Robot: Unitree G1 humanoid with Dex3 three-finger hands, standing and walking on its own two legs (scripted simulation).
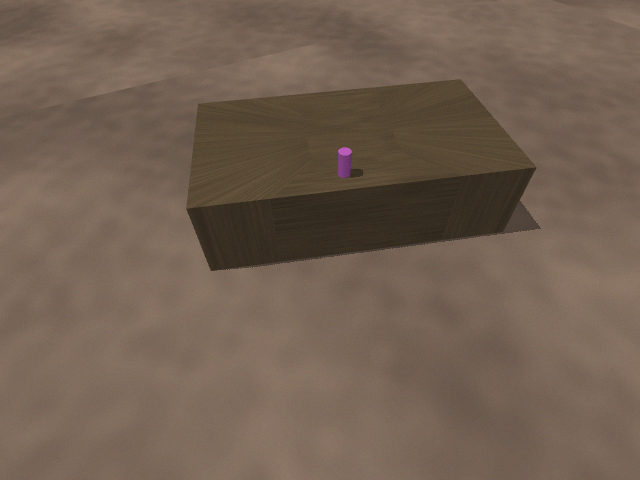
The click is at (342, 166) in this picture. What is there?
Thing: slim round
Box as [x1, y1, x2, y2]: [338, 147, 351, 177]
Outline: 343,147 338,150 338,175 341,177 346,177 350,173 351,150 349,148
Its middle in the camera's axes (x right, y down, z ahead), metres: +0.09 -0.27 +1.36
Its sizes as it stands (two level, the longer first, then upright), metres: 0.048 0.048 0.100
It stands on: a support 0.36 m high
